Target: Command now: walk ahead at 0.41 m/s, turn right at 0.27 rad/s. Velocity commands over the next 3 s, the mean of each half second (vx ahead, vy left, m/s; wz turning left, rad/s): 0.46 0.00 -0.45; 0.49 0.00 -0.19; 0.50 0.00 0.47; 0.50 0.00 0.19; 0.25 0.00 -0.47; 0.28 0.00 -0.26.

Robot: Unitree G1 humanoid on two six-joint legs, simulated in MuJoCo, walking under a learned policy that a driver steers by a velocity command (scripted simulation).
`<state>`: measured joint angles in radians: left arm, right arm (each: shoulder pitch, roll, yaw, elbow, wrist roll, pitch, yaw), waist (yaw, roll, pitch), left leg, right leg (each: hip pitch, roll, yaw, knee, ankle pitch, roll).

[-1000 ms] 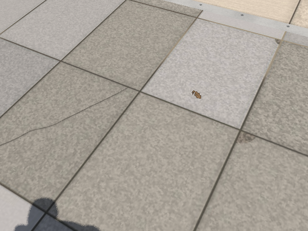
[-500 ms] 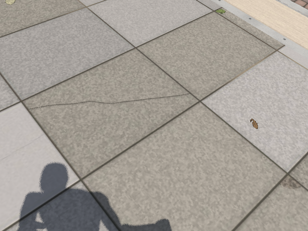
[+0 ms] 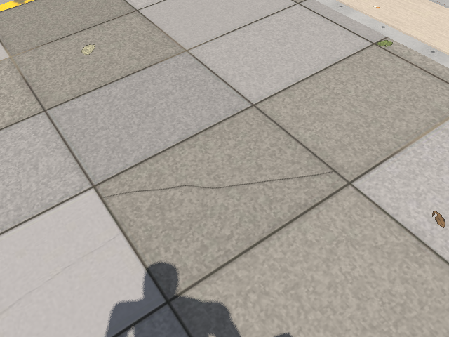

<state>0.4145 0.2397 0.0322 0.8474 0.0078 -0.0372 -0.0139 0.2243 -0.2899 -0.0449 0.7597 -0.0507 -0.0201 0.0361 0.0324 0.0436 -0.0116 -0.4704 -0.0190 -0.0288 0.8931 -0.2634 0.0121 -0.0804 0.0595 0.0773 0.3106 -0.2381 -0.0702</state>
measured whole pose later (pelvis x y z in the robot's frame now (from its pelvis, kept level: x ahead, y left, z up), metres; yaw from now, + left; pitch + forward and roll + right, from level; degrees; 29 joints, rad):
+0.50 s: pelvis +0.23 +0.03 +0.00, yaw -16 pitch +1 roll +1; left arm 0.24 0.31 0.08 0.80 0.03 0.00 -0.05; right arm 0.31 -0.25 -0.03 0.80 -0.02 -0.09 -0.01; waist -0.01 -0.05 0.02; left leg -0.12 -0.03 0.12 0.31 -0.21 0.05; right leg -0.58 -0.03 0.02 1.10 -0.25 -0.05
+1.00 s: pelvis +0.48 -0.09 +0.00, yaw -20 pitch +0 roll +0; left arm 0.28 0.23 0.04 0.89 0.02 -0.08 -0.01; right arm 0.31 -0.25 -0.05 0.89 -0.02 -0.02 0.02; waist -0.01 0.03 0.05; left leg -0.54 0.08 -0.03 1.11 -0.25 0.05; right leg -0.13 0.05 -0.14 0.33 -0.20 -0.09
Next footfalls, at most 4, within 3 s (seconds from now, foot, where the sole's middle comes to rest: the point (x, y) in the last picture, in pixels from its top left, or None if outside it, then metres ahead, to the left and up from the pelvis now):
0.26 left None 0.27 0.12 -0.79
0.78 right None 0.49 -0.17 -0.79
1.32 left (281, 252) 0.82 -0.08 -0.79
1.86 right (316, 179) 1.14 -0.23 -0.79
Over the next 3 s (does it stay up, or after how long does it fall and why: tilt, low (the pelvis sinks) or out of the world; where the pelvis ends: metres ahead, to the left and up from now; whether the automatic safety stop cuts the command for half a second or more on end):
stays up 1.30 -0.21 0.00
